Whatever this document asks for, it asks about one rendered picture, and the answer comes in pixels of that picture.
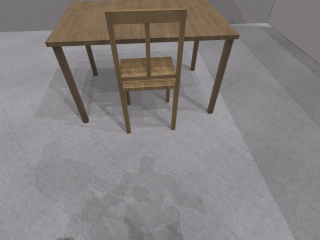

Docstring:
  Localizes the chair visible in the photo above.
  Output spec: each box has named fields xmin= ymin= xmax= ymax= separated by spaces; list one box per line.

xmin=104 ymin=8 xmax=187 ymax=134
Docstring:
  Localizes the table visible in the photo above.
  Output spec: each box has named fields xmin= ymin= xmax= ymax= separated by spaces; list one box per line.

xmin=45 ymin=0 xmax=240 ymax=123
